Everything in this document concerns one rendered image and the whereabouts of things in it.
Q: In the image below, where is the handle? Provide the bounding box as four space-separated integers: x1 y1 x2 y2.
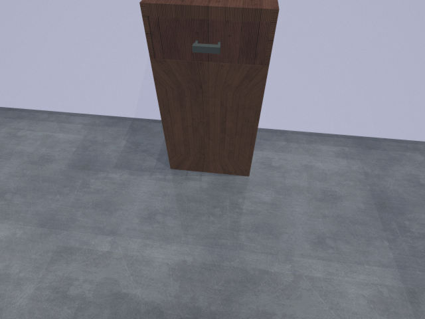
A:
192 41 221 54

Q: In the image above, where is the drawer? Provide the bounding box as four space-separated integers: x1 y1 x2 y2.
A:
149 16 270 65

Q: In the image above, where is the cabinet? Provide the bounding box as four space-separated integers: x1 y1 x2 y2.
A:
139 0 279 176

